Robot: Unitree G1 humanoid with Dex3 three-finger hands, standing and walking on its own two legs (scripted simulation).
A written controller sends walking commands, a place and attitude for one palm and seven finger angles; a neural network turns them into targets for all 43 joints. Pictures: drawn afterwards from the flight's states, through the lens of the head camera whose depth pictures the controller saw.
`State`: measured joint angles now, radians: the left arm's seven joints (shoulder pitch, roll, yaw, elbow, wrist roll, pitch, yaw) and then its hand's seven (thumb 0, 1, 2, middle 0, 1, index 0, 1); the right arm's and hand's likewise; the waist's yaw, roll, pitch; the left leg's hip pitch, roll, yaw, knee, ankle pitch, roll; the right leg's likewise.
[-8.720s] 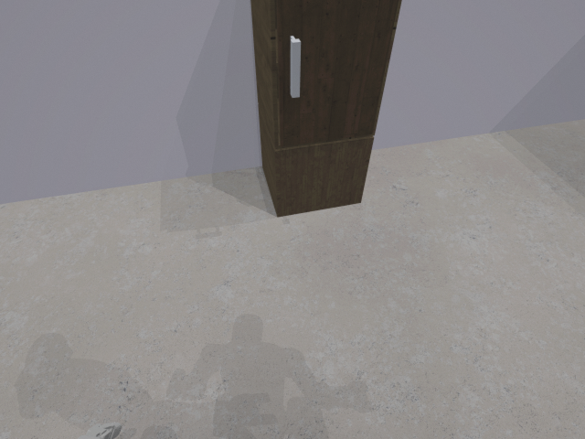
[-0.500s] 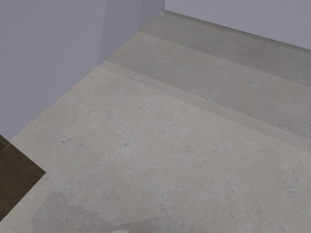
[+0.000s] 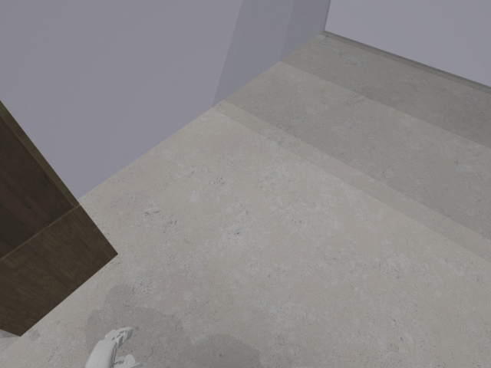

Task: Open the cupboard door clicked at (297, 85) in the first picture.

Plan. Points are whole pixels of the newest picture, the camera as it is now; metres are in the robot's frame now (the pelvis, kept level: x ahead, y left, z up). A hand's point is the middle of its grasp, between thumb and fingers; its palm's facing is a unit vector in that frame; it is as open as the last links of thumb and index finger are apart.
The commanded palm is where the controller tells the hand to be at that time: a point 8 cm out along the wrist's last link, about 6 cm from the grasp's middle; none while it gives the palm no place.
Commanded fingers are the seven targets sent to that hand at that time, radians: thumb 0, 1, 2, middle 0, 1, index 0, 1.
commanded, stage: turn to face it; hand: left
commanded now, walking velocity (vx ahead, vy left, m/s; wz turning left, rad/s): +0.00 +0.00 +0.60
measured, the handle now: out of the picture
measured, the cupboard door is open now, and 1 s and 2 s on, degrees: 0 0 0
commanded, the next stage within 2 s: take the last steps up to it in 1.28 s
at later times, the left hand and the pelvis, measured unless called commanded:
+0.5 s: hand out of the picture -0.05 +0.21 -0.17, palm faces +0.36 -0.90 -0.26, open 7.4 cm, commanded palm none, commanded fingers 0.00 0.90 0.90 -0.20 -0.30 -0.20 -0.30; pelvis -0.03 -0.01 -0.01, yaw +20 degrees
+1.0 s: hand out of the picture -0.05 +0.25 -0.14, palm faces +0.57 -0.77 -0.28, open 7.4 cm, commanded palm none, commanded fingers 0.00 0.90 0.90 -0.20 -0.30 -0.20 -0.30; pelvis -0.04 +0.00 +0.00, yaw +36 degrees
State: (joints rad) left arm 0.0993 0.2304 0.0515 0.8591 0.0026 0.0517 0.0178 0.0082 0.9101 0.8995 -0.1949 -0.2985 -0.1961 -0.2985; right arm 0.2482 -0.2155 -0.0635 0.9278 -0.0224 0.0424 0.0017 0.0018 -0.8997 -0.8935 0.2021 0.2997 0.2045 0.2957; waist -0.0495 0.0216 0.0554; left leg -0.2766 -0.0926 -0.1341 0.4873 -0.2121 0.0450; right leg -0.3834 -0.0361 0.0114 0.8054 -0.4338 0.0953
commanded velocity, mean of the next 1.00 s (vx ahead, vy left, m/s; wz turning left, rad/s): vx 0.00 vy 0.00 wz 0.58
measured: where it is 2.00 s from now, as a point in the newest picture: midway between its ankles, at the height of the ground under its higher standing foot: outside the picture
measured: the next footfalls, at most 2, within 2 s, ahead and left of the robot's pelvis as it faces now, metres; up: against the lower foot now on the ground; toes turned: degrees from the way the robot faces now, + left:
right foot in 0.08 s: +0.04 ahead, -0.13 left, +0.00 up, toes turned +2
left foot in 0.54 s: -0.03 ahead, +0.13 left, +0.00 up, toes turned +27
